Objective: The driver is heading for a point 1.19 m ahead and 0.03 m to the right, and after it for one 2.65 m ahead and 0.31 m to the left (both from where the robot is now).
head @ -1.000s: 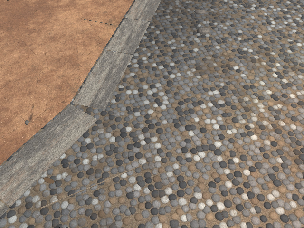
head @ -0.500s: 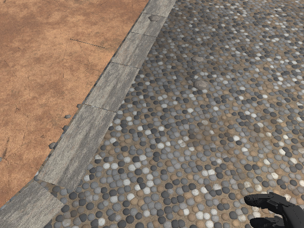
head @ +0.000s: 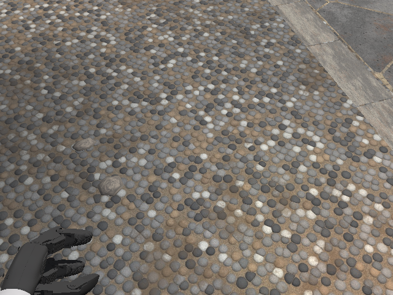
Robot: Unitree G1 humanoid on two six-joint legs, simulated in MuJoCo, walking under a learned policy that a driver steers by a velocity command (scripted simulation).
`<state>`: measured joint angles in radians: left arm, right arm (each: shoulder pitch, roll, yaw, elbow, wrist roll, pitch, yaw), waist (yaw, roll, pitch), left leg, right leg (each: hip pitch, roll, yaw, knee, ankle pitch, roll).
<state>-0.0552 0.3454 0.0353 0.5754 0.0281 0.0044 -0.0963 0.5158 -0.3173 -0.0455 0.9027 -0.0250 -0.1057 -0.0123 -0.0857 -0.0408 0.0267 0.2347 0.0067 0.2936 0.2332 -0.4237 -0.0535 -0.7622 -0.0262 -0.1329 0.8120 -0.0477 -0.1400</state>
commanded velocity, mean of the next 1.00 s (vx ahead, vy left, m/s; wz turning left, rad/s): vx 1.00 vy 0.00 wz -0.24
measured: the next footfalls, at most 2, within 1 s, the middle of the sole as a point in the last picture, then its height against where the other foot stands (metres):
right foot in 0.06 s outside the picture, level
left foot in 0.48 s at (171, 224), level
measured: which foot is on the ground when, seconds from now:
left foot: down 0.00-0.06, up 0.08-0.46, down 0.48-0.96, up 0.98-1.00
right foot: up 0.00-0.04, down 0.06-0.50, up 0.52-0.92, down 0.94-1.00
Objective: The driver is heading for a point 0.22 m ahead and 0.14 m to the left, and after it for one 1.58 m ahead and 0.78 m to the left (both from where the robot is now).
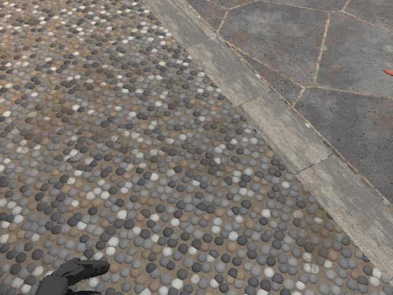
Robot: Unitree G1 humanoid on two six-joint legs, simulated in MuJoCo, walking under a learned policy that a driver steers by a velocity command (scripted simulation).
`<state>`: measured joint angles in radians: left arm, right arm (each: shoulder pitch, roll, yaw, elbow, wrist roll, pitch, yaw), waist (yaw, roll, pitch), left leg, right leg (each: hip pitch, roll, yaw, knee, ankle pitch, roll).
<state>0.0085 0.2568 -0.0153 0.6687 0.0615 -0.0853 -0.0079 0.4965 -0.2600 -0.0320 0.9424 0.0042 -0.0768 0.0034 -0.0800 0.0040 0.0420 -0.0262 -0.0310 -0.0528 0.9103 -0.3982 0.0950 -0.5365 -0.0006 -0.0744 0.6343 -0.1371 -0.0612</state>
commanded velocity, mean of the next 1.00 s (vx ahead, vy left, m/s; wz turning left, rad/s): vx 0.26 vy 0.00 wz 0.76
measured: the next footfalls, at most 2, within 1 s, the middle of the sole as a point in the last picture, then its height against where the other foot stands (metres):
left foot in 0.34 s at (159, 288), level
right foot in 0.80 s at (192, 237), level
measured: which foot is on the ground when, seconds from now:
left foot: up 0.00-0.32, down 0.34-0.80, up 0.82-1.00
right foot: down 0.00-0.34, up 0.36-0.78, down 0.80-1.00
